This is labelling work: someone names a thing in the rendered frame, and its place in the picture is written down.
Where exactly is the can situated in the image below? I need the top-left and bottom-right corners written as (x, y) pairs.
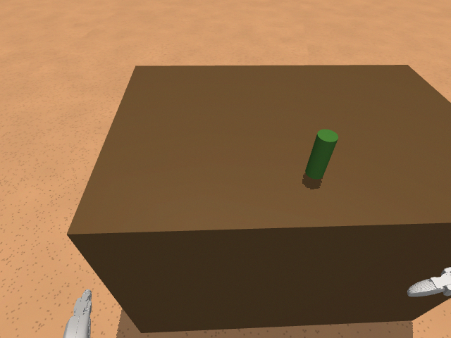
top-left (305, 129), bottom-right (338, 179)

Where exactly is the right robot hand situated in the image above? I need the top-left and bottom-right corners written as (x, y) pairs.
top-left (407, 267), bottom-right (451, 297)

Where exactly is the left robot hand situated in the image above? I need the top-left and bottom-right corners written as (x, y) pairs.
top-left (63, 289), bottom-right (92, 338)

